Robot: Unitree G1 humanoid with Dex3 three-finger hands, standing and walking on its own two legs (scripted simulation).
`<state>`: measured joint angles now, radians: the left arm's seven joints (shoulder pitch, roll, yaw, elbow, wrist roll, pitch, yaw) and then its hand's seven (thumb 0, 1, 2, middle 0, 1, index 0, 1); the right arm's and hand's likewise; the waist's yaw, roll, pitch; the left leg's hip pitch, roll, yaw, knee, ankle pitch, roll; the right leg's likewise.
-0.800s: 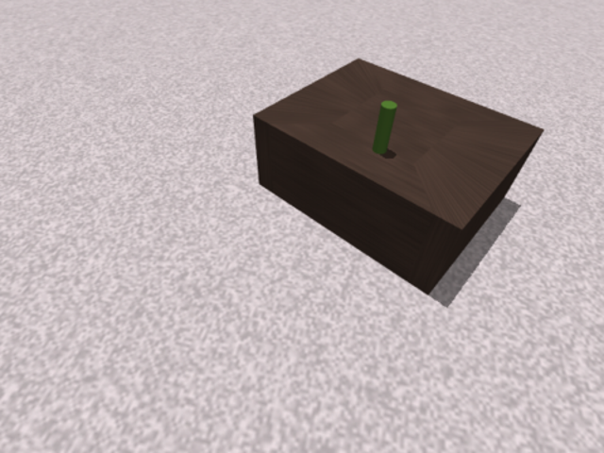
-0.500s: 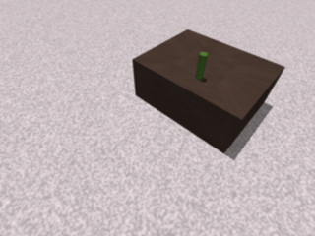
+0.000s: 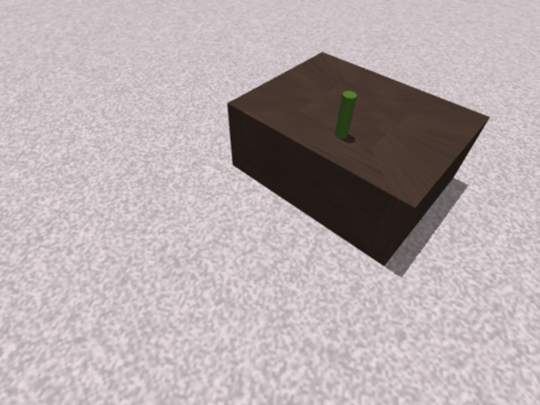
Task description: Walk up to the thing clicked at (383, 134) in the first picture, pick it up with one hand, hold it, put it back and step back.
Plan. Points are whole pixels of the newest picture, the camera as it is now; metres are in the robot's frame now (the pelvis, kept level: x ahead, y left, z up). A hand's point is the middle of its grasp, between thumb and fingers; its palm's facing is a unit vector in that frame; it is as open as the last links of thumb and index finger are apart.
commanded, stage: stand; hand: left
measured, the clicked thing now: (345, 115) +1.22 -0.32 -0.30
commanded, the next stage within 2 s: walk up in 0.32 s
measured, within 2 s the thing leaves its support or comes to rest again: neither
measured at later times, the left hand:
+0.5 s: hand out of the picture +0.11 +0.25 -0.15, palm faces -0.17 -0.92 -0.36, open 7.4 cm
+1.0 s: hand (159, 319) +0.31 +0.21 -0.15, palm faces -0.36 -0.84 -0.42, open 7.4 cm
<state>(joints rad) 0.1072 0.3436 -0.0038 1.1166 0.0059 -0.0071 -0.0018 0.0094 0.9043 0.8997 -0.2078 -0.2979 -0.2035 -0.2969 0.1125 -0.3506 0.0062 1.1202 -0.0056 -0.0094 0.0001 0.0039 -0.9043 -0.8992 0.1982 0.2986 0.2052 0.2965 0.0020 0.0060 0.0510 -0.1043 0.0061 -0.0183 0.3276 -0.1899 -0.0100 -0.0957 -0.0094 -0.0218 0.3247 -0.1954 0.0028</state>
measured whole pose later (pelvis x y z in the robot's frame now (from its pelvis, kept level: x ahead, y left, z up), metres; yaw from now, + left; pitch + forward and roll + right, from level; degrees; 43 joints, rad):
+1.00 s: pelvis +0.19 -0.04 -0.03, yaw -23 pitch -2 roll -2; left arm 0.40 0.40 0.05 0.85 0.01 -0.07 -0.03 0.01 0.90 0.90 -0.21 -0.30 -0.21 -0.30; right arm 0.25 -0.45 -0.10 0.82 -0.05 0.00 0.10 0.01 -0.90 -0.90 0.20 0.30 0.20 0.30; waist 0.02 0.08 0.06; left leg -0.51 0.13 -0.03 0.74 -0.25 -0.02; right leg -0.15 0.02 0.09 0.57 -0.39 0.02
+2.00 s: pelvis +0.61 -0.01 -0.03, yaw -40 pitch -2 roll +0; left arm 0.32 0.46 0.04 0.90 0.00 -0.07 0.01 0.01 0.90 0.90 -0.21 -0.30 -0.20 -0.30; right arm 0.34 -0.42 -0.07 0.79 -0.03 -0.03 0.07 0.00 -0.90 -0.90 0.20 0.30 0.21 0.30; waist -0.04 -0.01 0.09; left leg -0.29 0.05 0.15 0.68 -0.35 0.05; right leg -0.53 -0.04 -0.04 1.02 -0.41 -0.02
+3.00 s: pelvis +0.70 -0.04 -0.03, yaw -45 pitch -2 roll +1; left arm 0.12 0.37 0.03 1.03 0.01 0.02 -0.02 0.01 0.90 0.90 -0.21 -0.30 -0.20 -0.30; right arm 0.13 -0.39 -0.01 1.04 0.00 -0.03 -0.01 0.00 -0.90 -0.90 0.20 0.30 0.21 0.30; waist 0.01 0.00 0.09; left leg -0.32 0.06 -0.01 0.63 -0.28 -0.05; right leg -0.26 -0.03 -0.02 0.67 -0.37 0.00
